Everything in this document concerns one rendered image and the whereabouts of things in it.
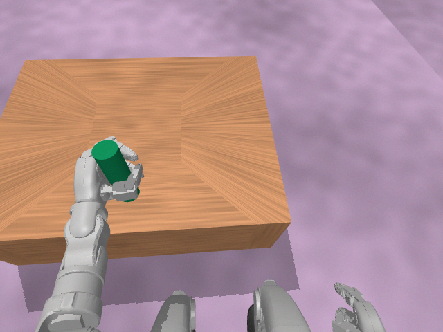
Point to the left robot hand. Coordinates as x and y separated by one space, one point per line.
90 183

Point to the right robot hand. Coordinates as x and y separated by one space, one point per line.
364 317

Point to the can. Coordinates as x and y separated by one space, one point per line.
111 161

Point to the left robot arm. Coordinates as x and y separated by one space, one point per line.
75 305

